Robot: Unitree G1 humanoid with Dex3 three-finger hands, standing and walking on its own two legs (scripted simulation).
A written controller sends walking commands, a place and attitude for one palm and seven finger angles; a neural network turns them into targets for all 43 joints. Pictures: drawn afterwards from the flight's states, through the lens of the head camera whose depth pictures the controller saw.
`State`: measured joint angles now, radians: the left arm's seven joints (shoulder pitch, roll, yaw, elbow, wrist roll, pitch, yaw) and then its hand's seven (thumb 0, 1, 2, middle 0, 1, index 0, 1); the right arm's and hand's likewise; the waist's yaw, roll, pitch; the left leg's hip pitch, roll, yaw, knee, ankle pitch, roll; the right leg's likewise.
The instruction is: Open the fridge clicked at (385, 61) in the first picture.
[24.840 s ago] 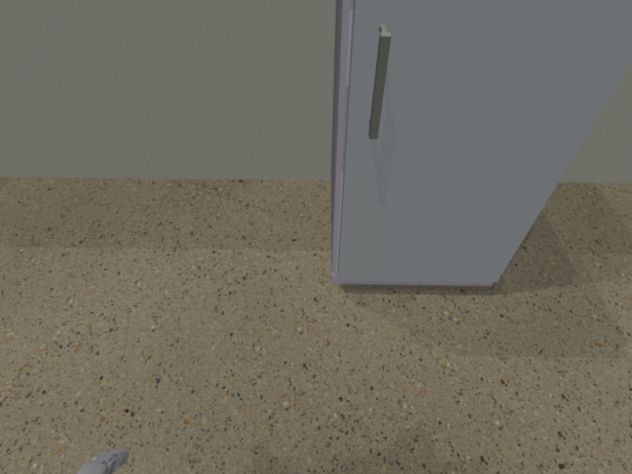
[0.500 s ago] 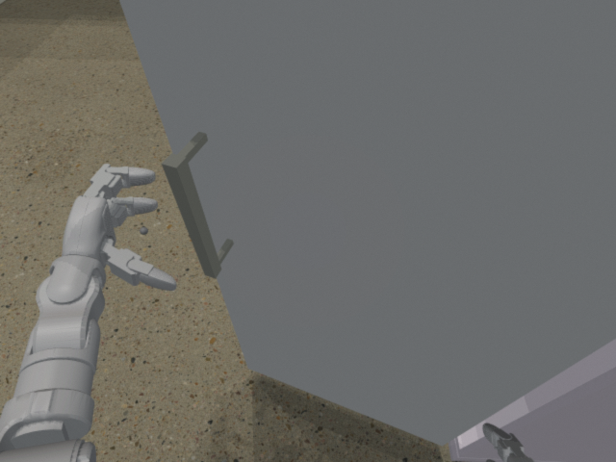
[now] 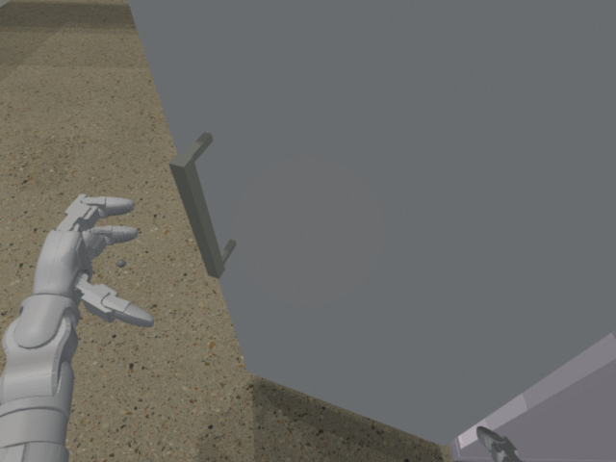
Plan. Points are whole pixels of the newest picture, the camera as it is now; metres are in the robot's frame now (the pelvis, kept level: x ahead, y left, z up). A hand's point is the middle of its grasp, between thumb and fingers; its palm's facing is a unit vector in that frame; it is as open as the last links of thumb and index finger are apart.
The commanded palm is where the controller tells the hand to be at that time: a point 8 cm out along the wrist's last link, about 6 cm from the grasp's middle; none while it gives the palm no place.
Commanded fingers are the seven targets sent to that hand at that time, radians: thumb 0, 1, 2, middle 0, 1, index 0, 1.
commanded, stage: slip the hand off the handle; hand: left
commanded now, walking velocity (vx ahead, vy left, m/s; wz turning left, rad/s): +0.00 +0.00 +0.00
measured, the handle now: (210, 214) +0.41 +0.16 +0.10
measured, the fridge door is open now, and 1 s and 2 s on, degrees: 71 71 71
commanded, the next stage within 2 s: draw the hand back to the body in 0.48 s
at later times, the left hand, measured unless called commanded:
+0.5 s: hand (79, 309) +0.26 +0.28 +0.10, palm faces +0.17 -0.96 -0.22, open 14.7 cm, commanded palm +0.23 +0.32 +0.11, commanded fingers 0.00 -0.55 0.20 -0.25 -1.15 -0.25 -1.15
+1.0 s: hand (61, 322) +0.23 +0.27 +0.12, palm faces -0.05 -1.00 -0.04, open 14.7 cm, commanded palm +0.19 +0.31 +0.14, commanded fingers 0.00 -0.51 0.22 -0.25 -1.13 -0.25 -1.13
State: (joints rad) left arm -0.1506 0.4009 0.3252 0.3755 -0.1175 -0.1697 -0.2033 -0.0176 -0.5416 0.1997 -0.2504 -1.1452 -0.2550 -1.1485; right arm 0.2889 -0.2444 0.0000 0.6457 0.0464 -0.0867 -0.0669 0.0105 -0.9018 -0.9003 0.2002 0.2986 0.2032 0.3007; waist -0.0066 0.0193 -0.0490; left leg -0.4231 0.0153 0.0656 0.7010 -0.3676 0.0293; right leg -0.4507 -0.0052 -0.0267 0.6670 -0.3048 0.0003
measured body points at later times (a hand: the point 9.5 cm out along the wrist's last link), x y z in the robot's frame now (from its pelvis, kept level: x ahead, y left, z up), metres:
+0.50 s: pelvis -0.01 -0.02 +0.00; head +0.01 -0.02 +0.45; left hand +0.24 +0.33 +0.11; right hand +0.19 -0.25 -0.08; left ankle -0.01 +0.10 -0.72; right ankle +0.02 -0.12 -0.72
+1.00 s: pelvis +0.00 +0.00 +0.00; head -0.01 -0.01 +0.45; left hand +0.23 +0.32 +0.13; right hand +0.18 -0.25 -0.06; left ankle -0.01 +0.10 -0.72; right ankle +0.02 -0.12 -0.72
